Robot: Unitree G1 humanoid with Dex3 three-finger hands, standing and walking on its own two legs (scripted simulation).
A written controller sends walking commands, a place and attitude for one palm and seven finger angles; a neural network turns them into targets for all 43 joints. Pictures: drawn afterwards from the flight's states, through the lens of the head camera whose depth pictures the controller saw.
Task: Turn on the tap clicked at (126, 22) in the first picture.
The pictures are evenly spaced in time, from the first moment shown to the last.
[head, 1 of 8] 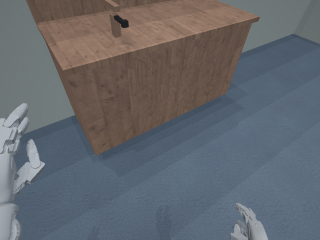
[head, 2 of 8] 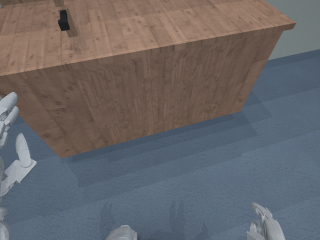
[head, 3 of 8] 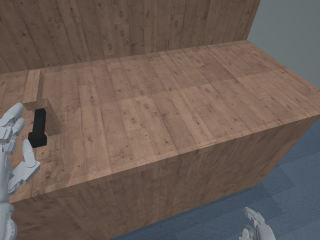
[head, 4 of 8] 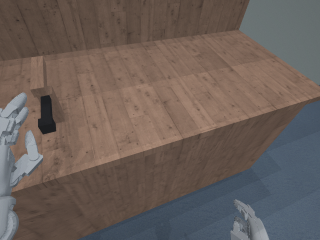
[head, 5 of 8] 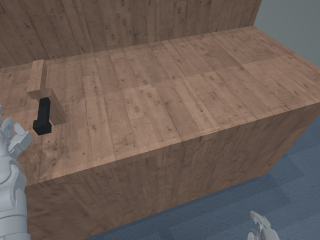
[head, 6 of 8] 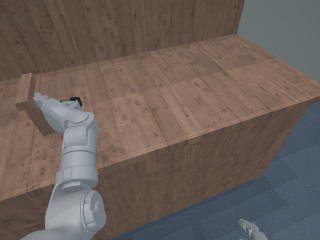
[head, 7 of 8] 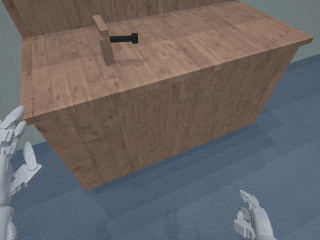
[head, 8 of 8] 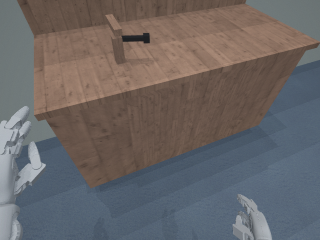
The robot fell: no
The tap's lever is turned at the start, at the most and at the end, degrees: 0 77 72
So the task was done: yes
